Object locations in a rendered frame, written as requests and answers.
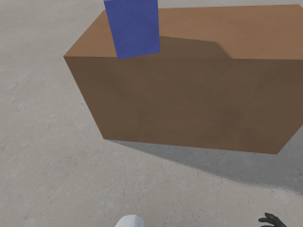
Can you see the right robot hand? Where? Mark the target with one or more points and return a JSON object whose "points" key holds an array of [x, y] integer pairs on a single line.
{"points": [[270, 218]]}

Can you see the pedestal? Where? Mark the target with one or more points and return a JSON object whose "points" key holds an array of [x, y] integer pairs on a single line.
{"points": [[228, 78]]}

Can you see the carton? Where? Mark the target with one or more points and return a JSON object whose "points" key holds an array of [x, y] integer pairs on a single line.
{"points": [[134, 26]]}

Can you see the robot left thigh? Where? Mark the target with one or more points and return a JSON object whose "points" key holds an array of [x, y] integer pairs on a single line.
{"points": [[131, 221]]}

